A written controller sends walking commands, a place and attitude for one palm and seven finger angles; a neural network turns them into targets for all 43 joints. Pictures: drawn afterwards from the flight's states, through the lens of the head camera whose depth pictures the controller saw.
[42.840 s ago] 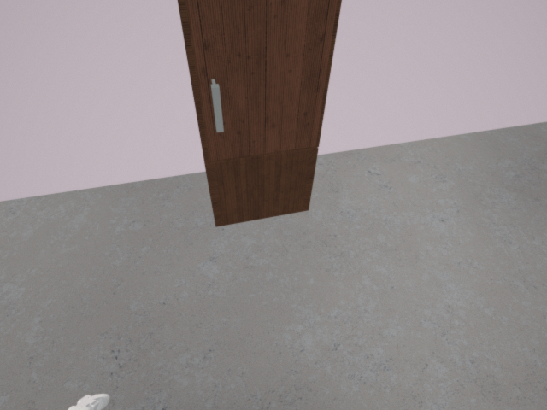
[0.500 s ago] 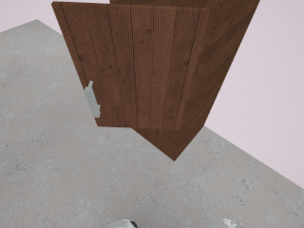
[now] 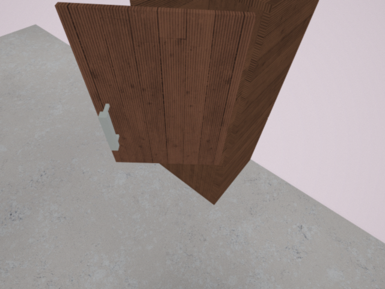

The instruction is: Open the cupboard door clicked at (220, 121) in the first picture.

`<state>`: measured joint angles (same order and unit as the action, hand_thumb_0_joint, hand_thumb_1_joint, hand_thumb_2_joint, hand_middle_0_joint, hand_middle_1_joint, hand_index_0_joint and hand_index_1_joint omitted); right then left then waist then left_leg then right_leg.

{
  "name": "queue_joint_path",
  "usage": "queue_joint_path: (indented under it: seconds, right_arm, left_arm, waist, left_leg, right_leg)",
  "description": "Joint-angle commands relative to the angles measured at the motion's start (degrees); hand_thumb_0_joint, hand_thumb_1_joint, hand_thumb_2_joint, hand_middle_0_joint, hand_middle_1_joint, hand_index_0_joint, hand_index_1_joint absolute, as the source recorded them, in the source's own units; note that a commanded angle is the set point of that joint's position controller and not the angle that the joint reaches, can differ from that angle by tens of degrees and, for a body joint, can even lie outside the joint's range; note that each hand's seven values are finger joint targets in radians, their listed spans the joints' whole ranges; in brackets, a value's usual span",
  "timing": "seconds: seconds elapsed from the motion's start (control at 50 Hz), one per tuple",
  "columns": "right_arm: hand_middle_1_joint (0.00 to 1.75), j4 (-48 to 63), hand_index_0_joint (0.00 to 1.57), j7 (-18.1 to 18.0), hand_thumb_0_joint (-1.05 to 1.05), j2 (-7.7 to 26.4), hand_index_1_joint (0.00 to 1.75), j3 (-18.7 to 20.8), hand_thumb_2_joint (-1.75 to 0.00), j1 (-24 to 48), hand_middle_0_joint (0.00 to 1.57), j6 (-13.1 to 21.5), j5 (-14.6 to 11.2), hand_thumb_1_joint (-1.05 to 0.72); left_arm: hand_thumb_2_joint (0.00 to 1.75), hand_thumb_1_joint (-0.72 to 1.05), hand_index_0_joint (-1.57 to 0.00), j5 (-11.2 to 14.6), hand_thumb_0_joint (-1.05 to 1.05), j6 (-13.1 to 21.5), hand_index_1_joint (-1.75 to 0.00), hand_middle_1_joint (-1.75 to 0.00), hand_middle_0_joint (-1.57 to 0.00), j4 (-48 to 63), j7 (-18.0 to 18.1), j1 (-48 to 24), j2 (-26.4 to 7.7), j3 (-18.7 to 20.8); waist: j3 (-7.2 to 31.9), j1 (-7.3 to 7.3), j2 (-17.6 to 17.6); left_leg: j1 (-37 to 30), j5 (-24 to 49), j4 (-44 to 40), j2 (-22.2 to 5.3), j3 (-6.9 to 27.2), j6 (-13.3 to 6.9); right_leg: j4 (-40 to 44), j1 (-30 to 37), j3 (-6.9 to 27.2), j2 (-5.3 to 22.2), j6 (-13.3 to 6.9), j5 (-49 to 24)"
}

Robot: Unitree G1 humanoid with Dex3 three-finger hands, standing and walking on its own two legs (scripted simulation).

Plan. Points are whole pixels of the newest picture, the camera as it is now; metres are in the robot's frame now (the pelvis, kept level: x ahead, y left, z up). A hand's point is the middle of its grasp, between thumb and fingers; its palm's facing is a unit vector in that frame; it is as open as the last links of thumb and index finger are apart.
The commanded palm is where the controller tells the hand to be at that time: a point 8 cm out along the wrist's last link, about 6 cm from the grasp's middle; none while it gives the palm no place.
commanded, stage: come to a stop and stand still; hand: left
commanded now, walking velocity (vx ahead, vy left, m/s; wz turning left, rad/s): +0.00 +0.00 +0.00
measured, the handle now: (111, 127) +0.57 +0.29 -0.10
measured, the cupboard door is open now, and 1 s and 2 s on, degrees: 39 39 39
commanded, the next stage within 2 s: look again from close up in 1.22 s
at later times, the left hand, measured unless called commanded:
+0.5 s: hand out of the picture +0.06 +0.21 -0.17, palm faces -0.02 -0.97 -0.25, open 7.4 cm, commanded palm none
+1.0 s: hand out of the picture +0.05 +0.18 -0.17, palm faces -0.01 -0.97 -0.24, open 7.4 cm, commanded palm none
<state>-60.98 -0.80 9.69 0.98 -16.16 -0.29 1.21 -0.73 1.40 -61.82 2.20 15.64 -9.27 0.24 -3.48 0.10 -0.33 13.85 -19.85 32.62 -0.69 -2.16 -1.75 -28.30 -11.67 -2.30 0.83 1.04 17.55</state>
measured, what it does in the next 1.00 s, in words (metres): stands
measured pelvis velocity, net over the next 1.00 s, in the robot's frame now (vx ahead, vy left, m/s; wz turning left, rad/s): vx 0.01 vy -0.01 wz -0.02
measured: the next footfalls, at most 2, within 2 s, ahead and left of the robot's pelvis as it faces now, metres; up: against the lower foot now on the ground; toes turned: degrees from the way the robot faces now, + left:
none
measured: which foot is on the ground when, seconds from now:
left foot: down 0.00-1.00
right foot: down 0.00-1.00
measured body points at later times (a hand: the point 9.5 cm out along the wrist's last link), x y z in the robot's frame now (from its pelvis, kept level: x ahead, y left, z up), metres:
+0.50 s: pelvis +0.02 +0.02 +0.00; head +0.04 +0.02 +0.45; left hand +0.06 +0.27 -0.15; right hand +0.03 -0.21 -0.16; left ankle -0.03 +0.10 -0.73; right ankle -0.03 -0.13 -0.73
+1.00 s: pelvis +0.01 -0.01 +0.00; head +0.04 -0.01 +0.45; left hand +0.05 +0.23 -0.15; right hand +0.05 -0.26 -0.15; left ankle -0.03 +0.10 -0.73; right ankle -0.03 -0.14 -0.73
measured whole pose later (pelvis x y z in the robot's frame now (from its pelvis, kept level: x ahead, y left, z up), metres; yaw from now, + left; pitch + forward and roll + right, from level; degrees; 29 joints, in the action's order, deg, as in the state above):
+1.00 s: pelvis +0.01 -0.01 +0.00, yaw -1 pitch -1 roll +1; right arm -63.4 -1.6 12.0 0.0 -10.7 1.1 1.0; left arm -0.6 0.3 -62.3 1.5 11.8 -12.0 0.1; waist -3.2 -0.4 -0.7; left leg 7.4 -17.8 25.6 0.1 -3.6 -0.7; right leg -27.7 -8.6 -0.9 1.6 0.4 18.6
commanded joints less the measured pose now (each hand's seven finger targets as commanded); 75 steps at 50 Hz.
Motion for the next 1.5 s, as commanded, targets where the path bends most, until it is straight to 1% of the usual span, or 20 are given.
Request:
queue_joint_path:
  seconds: [0.0,0.04,0.06,0.12,0.14,0.22,0.24,0.36,0.5,0.56,0.66,0.82,0.9,0.94,1.02,1.08,1.14,1.2,1.26,1.48]
  right_arm:
    - [0.3,3.3,0.2,-0.1,0.0,5.5,0.3,-0.2,-0.9,-4.6,0.2,2.5,-0.1,-0.9]
    - [0.3,3.8,0.2,-0.8,0.0,6.4,0.3,-0.3,-0.9,-3.9,0.2,2.8,-0.3,-0.9]
    - [0.3,3.8,0.2,-1.0,0.0,6.8,0.3,-0.2,-0.9,-3.8,0.2,2.8,-0.3,-0.9]
    - [0.3,3.5,0.2,-1.3,0.0,6.8,0.3,-0.3,-0.9,-3.6,0.2,2.6,-0.3,-0.9]
    - [0.3,3.2,0.2,-1.4,0.0,6.6,0.3,-0.3,-0.9,-3.9,0.2,2.6,-0.3,-0.9]
    - [0.3,2.6,0.2,-1.4,0.0,7.4,0.3,-0.2,-0.9,-3.2,0.2,2.5,-0.3,-0.9]
    - [0.3,2.4,0.2,-1.4,0.0,7.2,0.3,-0.2,-0.9,-2.9,0.2,2.6,-0.2,-0.9]
    - [0.3,2.0,0.2,-1.4,0.0,8.0,0.3,0.0,-0.9,-1.4,0.2,2.6,-0.2,-0.9]
    - [0.3,1.4,0.2,-1.3,0.0,8.4,0.3,0.3,-0.9,0.0,0.2,2.5,-0.3,-0.9]
    - [0.3,1.2,0.2,-1.3,0.0,8.6,0.3,0.4,-0.9,0.8,0.2,2.4,-0.3,-0.9]
    - [0.3,0.7,0.2,-1.3,0.0,8.8,0.3,0.4,-0.9,1.7,0.2,2.3,-0.4,-0.9]
    - [0.3,0.1,0.2,-1.2,0.0,9.2,0.3,0.3,-0.9,3.1,0.2,2.2,-0.4,-0.9]
    - [0.3,-0.2,0.2,-1.1,0.0,9.3,0.3,0.3,-0.9,3.4,0.2,2.2,-0.4,-0.9]
    - [0.3,-0.4,0.2,-1.1,0.0,9.1,0.3,0.3,-0.9,4.0,0.2,2.1,-0.5,-0.9]
    - [0.3,-0.6,0.2,-1.1,0.0,9.7,0.3,0.2,-0.9,4.1,0.2,2.1,-0.5,-0.9]
    - [0.3,-0.9,0.2,-1.1,0.0,9.6,0.3,0.2,-0.9,4.3,0.2,2.1,-0.5,-0.9]
    - [0.3,-1.2,0.2,-1.1,0.0,9.2,0.3,0.1,-0.9,4.5,0.2,2.1,-0.5,-0.9]
    - [0.3,-1.4,0.2,-1.1,0.0,9.7,0.3,0.1,-0.9,4.4,0.2,2.2,-0.5,-0.9]
    - [0.3,-1.6,0.2,-1.2,0.0,9.5,0.3,0.0,-0.9,4.5,0.2,2.2,-0.5,-0.9]
    - [0.3,-2.0,0.2,-1.2,0.0,9.4,0.3,0.0,-0.9,4.3,0.2,2.2,-0.4,-0.9]
  left_arm:
    - [0.9,0.9,-0.2,-0.1,0.0,0.8,-0.3,-0.3,-0.2,2.8,0.5,2.4,-6.4,0.8]
    - [0.9,0.9,-0.2,-0.1,0.0,0.3,-0.3,-0.3,-0.2,2.6,0.6,2.2,-5.2,0.2]
    - [0.9,0.9,-0.2,0.0,0.0,0.2,-0.3,-0.3,-0.2,2.4,0.6,2.3,-4.8,0.2]
    - [0.9,0.9,-0.2,0.1,0.0,-0.3,-0.3,-0.3,-0.2,2.0,0.6,2.1,-4.7,0.1]
    - [0.9,0.9,-0.2,0.0,0.0,-0.3,-0.3,-0.3,-0.2,2.0,0.6,1.4,-5.0,0.3]
    - [0.9,0.9,-0.2,0.1,0.0,-0.8,-0.3,-0.3,-0.2,2.4,0.6,1.0,-5.8,0.6]
    - [0.9,0.9,-0.2,0.0,0.0,-0.9,-0.3,-0.3,-0.2,2.5,0.6,0.7,-6.1,0.7]
    - [0.9,0.9,-0.2,0.0,0.0,-0.9,-0.3,-0.3,-0.2,2.8,0.4,-0.1,-7.7,1.0]
    - [0.9,0.9,-0.2,-0.1,0.0,-0.8,-0.3,-0.3,-0.2,2.9,0.3,-0.7,-8.8,1.2]
    - [0.9,0.9,-0.2,-0.2,0.0,-0.6,-0.3,-0.3,-0.2,2.9,0.3,-0.9,-9.3,1.2]
    - [0.9,0.9,-0.2,-0.2,0.0,-0.6,-0.3,-0.3,-0.2,2.9,0.2,-1.4,-9.8,1.3]
    - [0.9,0.9,-0.2,-0.1,0.0,-0.3,-0.3,-0.3,-0.2,2.4,-0.1,-1.9,-10.4,1.2]
    - [0.9,0.9,-0.2,-0.1,0.0,-0.1,-0.3,-0.3,-0.2,2.2,-0.2,-2.2,-11.0,1.2]
    - [0.9,0.9,-0.2,-0.1,0.0,-0.1,-0.3,-0.3,-0.2,2.1,-0.2,-2.1,-10.7,1.2]
    - [0.9,0.9,-0.2,0.0,0.0,0.1,-0.3,-0.3,-0.2,2.0,-0.3,-2.4,-11.3,1.2]
    - [0.9,0.9,-0.2,0.0,0.0,0.2,-0.3,-0.3,-0.2,1.9,-0.3,-2.3,-11.4,1.2]
    - [0.9,0.9,-0.2,0.0,0.0,0.2,-0.3,-0.3,-0.2,1.9,-0.4,-2.3,-11.3,1.2]
    - [0.9,0.9,-0.2,0.1,0.0,0.3,-0.3,-0.3,-0.2,1.9,-0.4,-2.4,-11.6,1.3]
    - [0.9,0.9,-0.2,0.0,0.0,0.2,-0.3,-0.3,-0.2,1.8,-0.4,-2.6,-11.4,1.3]
    - [0.9,0.9,-0.2,0.1,0.0,0.4,-0.3,-0.3,-0.2,1.4,-0.5,-2.3,-11.4,1.4]
  waist:
    - [6.2,0.28,8.6]
    - [4.9,-0.38,9.0]
    - [4.6,-0.46,7.1]
    - [1.4,-0.43,1.8]
    - [0.5,-0.26,1.0]
    - [0.4,-0.46,1.1]
    - [0.3,-0.51,2.5]
    - [1.3,-0.46,0.5]
    - [3.0,-0.26,0.8]
    - [2.8,-0.16,-0.5]
    - [2.8,-0.12,0.7]
    - [2.9,-0.16,0.5]
    - [3.0,-0.25,0.2]
    - [2.1,-0.33,-1.0]
    - [3.1,-0.32,-0.2]
    - [3.8,-0.42,-1.1]
    - [2.8,-0.46,-0.6]
    - [4.3,-0.5,0.1]
    - [2.9,-0.53,0.0]
    - [3.6,-0.53,-0.1]
  left_leg:
    - [-1.7,22.6,-6.9,-6.4,7.5,-1.4]
    - [-2.2,31.8,-7.9,-7.8,8.3,-2.6]
    - [-2.9,33.8,-7.5,-7.9,8.3,-2.7]
    - [-2.8,30.1,-8.3,-6.8,7.6,-2.3]
    - [-2.6,31.7,-8.6,-6.5,7.4,-2.1]
    - [-3.7,29.1,-10.3,-6.3,7.3,-1.8]
    - [-4.1,30.0,-10.5,-5.9,7.0,-1.9]
    - [-5.5,28.0,-10.1,-5.2,5.9,-1.8]
    - [-7.1,27.6,-9.3,-4.9,4.5,-1.5]
    - [-7.1,26.0,-9.0,-4.8,4.2,-1.5]
    - [-7.2,24.2,-9.3,-4.9,4.0,-1.2]
    - [-7.1,21.1,-9.9,-5.0,3.8,-0.7]
    - [-6.9,20.1,-10.1,-5.1,3.7,-0.5]
    - [-7.0,19.3,-10.5,-5.3,3.7,-0.5]
    - [-7.0,19.2,-10.7,-5.3,3.7,-0.2]
    - [-7.3,19.3,-10.6,-5.3,3.5,0.0]
    - [-7.1,19.0,-11.0,-5.4,3.4,0.2]
    - [-7.5,20.2,-11.1,-5.6,3.6,0.2]
    - [-6.9,19.9,-11.4,-5.6,3.6,0.3]
    - [-7.3,19.7,-11.7,-5.7,3.6,0.5]
  right_leg:
    - [-1.5,2.3,2.3,3.5,-3.7,-7.3]
    - [-2.9,2.3,0.6,2.3,-2.8,-5.2]
    - [-3.1,2.0,0.5,2.2,-2.7,-5.0]
    - [-1.9,0.9,1.7,3.2,-2.6,-7.3]
    - [-2.4,1.0,1.8,3.2,-2.6,-9.0]
    - [-2.2,0.7,2.0,3.6,-2.2,-7.7]
    - [-2.4,0.8,2.1,3.6,-2.2,-8.5]
    - [-1.4,1.4,3.3,4.5,-2.4,-12.3]
    - [-0.8,2.2,3.8,5.1,-2.4,-17.1]
    - [0.0,2.2,4.3,5.5,-2.6,-19.2]
    - [0.9,2.3,4.7,5.5,-2.8,-18.9]
    - [2.7,2.6,5.4,6.0,-3.1,-19.8]
    - [3.6,3.1,5.6,6.2,-3.2,-19.9]
    - [4.2,2.5,5.7,6.0,-3.1,-19.8]
    - [4.7,3.3,5.9,6.4,-3.2,-20.5]
    - [5.0,3.9,6.0,6.5,-3.2,-21.9]
    - [5.4,3.5,5.9,6.1,-3.3,-21.5]
    - [5.3,4.4,5.8,6.3,-3.3,-21.9]
    - [5.7,3.9,5.7,6.1,-3.2,-21.4]
    - [6.3,4.2,5.8,6.3,-3.3,-22.0]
